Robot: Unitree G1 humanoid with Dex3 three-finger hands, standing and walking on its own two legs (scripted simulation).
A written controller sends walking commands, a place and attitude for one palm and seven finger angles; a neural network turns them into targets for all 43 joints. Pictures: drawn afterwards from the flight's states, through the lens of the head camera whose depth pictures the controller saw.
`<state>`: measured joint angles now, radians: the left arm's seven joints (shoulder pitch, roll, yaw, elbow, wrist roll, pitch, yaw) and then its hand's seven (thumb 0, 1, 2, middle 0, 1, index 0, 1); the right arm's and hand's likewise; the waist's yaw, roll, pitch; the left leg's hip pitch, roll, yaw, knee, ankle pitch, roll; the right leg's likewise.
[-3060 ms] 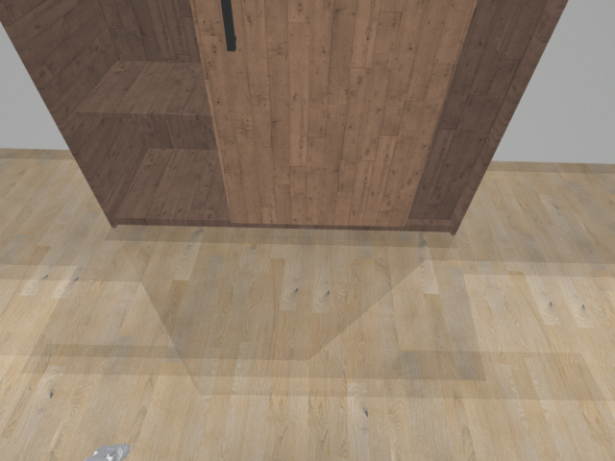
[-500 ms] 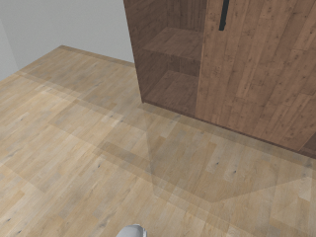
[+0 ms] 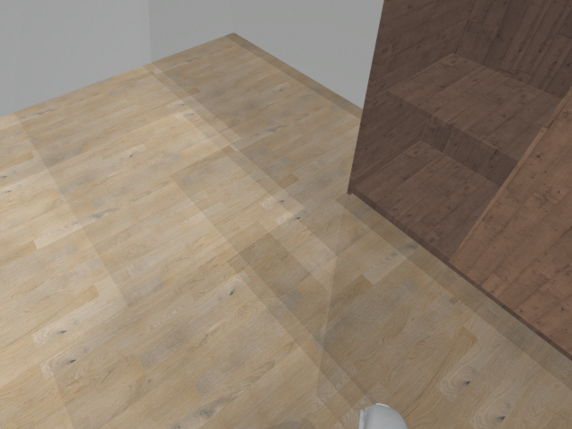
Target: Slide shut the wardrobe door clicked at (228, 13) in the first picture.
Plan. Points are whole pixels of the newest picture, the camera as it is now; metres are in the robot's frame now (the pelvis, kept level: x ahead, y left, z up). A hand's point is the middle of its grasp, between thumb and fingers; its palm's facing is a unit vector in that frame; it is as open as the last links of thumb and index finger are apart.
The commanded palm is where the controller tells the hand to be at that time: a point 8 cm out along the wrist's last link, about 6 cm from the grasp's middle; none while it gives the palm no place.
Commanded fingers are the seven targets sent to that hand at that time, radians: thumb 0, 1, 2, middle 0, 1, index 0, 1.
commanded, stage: walk to a spot facing it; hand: right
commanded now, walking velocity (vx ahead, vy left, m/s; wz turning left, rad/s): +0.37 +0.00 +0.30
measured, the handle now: out of the picture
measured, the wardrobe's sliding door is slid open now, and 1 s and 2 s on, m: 0.52 0.52 0.52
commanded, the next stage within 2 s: turn to face it in 0.62 s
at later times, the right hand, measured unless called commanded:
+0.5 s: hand (457, 378) +0.26 -0.26 -0.17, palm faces -0.15 +0.97 -0.17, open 7.4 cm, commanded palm none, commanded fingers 0.00 -0.90 -0.90 0.20 0.30 0.20 0.30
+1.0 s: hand (363, 250) +0.49 -0.10 -0.15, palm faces -0.39 +0.90 -0.20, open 7.4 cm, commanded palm none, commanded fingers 0.00 -0.90 -0.90 0.20 0.30 0.20 0.30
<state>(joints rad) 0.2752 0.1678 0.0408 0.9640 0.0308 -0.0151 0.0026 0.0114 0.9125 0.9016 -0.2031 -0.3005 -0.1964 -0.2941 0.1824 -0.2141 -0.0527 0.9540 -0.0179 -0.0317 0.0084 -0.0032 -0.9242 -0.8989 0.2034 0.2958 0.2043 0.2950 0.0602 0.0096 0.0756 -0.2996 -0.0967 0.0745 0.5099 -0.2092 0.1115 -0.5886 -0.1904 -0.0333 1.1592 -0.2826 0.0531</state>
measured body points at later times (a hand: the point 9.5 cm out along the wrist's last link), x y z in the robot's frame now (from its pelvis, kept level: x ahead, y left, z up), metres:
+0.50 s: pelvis +0.20 -0.07 +0.01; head +0.22 -0.09 +0.46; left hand +0.21 +0.19 -0.11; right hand +0.27 -0.31 -0.15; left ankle +0.18 +0.08 -0.63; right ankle +0.20 -0.16 -0.73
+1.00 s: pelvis +0.29 +0.00 +0.00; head +0.30 +0.01 +0.45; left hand +0.21 +0.20 -0.16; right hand +0.51 -0.15 -0.13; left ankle +0.29 +0.09 -0.73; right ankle +0.35 -0.12 -0.68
